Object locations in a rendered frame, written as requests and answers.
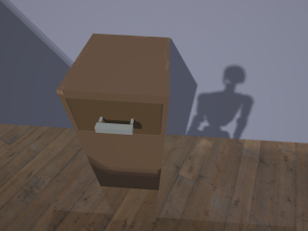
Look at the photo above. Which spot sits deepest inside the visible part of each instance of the cabinet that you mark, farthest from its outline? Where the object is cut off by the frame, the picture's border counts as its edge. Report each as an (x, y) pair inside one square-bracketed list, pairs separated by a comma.
[(127, 69)]

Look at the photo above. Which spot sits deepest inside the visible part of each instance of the handle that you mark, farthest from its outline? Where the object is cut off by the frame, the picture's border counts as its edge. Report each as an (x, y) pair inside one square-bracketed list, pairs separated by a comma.
[(114, 128)]

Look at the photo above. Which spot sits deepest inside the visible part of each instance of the drawer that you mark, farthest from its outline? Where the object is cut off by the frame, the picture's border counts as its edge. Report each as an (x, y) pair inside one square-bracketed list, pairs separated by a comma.
[(147, 116)]

